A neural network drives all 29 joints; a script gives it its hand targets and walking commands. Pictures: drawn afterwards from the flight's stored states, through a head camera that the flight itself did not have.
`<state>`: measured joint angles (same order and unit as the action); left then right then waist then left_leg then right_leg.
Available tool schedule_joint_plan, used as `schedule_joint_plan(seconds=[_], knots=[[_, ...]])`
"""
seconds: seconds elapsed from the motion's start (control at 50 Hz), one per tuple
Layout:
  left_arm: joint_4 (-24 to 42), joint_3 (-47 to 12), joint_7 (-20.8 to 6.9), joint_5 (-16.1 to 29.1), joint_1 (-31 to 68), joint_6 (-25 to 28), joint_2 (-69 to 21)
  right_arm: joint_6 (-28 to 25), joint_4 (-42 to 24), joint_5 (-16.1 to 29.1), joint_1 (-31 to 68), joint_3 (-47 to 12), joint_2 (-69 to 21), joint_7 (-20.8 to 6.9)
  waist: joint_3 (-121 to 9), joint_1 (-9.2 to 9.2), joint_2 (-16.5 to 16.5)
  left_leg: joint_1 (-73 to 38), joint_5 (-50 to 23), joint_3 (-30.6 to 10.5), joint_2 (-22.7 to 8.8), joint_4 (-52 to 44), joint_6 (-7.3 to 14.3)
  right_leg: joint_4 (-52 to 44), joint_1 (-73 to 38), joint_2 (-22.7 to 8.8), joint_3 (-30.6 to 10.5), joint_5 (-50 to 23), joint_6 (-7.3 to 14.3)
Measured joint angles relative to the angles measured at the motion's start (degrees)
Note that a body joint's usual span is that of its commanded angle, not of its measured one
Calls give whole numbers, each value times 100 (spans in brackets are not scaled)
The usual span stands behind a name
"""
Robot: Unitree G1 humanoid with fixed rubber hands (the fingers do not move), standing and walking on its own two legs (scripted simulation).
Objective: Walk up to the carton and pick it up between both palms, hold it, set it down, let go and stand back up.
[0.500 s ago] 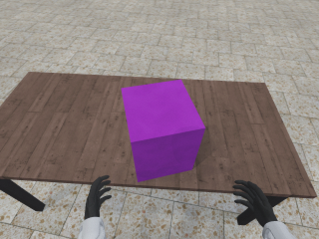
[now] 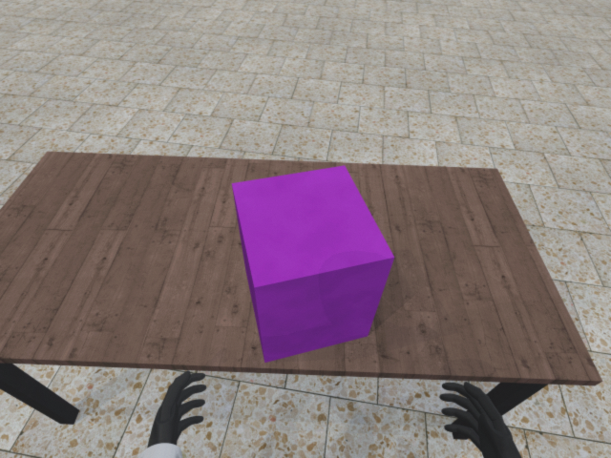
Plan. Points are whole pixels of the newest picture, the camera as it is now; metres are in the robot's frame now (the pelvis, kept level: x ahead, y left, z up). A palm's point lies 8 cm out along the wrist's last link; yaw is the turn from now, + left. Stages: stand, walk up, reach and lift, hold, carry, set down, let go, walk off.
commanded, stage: set down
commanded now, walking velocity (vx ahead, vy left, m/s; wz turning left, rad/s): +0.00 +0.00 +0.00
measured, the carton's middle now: (304, 265) +0.44 +0.04 -0.07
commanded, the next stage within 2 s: let go in 0.44 s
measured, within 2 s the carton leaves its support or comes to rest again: neither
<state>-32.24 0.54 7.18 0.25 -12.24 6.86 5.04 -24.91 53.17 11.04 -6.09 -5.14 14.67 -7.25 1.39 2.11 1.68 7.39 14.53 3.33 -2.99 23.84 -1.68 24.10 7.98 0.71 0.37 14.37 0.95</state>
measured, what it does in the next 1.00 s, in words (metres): stands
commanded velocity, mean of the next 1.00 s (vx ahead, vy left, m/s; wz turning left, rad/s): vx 0.00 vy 0.00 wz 0.00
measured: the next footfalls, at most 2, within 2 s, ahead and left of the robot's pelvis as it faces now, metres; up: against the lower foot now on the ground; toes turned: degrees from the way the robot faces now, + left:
none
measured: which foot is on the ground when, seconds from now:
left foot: down 0.00-1.00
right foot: down 0.00-1.00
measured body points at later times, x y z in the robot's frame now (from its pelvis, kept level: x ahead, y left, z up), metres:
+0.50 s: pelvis +0.00 +0.01 +0.00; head +0.01 +0.02 +0.45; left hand +0.15 +0.24 -0.10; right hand +0.16 -0.21 -0.09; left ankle -0.02 +0.13 -0.74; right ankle -0.01 -0.11 -0.74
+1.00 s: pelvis +0.00 +0.01 +0.00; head +0.00 +0.02 +0.45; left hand +0.16 +0.23 -0.09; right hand +0.16 -0.22 -0.09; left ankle -0.02 +0.13 -0.74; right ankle -0.01 -0.11 -0.74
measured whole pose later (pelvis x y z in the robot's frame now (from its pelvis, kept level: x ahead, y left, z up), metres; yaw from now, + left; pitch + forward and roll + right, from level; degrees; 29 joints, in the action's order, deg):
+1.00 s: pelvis +0.00 +0.01 +0.00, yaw +0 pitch -4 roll -1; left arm -28.7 -0.2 0.3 0.5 -11.1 -7.8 10.1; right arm -12.8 42.5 -1.0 -11.0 2.7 10.7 -1.1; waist 4.6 1.3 0.4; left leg 5.1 14.6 3.4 -2.6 23.9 -1.1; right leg 22.2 4.8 0.4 0.3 13.3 0.0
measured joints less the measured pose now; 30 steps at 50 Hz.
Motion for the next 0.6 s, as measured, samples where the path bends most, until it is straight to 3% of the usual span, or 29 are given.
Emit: schedule_joint_plan(seconds=[0.42, 0.5, 0.6], knots=[[320, -50, -338, -91, -165, -892, 411, 798, -556, -827, -266, 510, -368, 356, 279, -29, -2, -240, -111, 7, 49, -221, 70, -403, -330, -41, -5, -210, -72], [217, -14, -568, -63, -32, -1264, 507, 1034, -636, -1061, -286, 574, -448, 572, 329, -95, -51, -293, -115, -13, 71, -225, 89, -434, -405, -64, 15, -220, -112], [335, -84, -589, 32, 25, -1469, 683, 1139, -749, -1238, -344, 752, -570, 607, 325, -127, -108, -265, -63, 21, 70, -142, 97, -357, -365, -66, -19, -186, -116]])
